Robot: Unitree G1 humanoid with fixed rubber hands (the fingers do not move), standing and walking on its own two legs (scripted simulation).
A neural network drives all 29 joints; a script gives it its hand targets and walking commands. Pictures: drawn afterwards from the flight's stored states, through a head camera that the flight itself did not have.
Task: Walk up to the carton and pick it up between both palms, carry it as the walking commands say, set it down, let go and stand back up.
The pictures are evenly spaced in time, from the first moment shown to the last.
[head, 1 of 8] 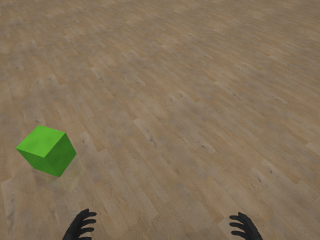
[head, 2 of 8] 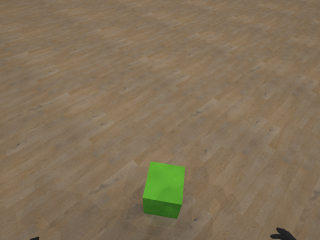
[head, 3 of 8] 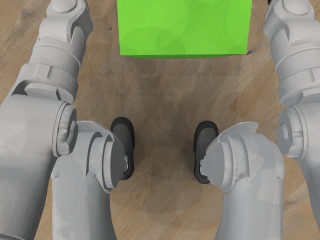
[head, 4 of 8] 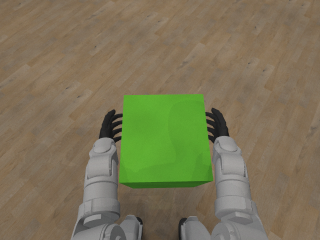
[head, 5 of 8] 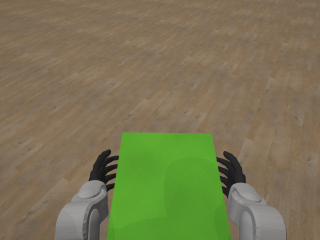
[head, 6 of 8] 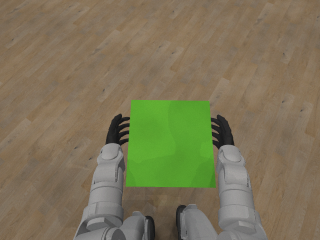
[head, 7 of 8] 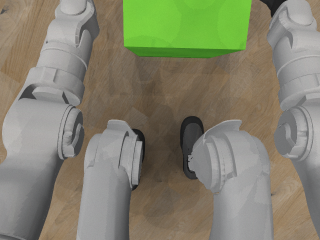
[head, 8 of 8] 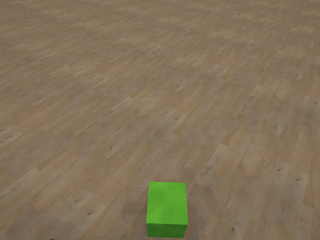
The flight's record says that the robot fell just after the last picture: no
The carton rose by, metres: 0.67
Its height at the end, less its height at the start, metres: +0.00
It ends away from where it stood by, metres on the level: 0.69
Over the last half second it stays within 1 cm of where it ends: yes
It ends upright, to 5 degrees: yes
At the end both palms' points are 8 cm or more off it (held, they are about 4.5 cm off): yes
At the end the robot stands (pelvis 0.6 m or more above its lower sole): yes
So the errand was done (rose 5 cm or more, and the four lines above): yes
